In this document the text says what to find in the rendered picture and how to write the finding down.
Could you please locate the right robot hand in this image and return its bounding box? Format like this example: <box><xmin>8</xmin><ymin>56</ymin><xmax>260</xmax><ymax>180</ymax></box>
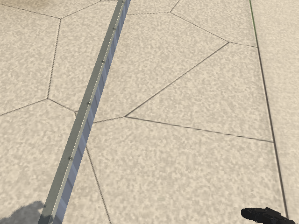
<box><xmin>241</xmin><ymin>207</ymin><xmax>295</xmax><ymax>224</ymax></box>

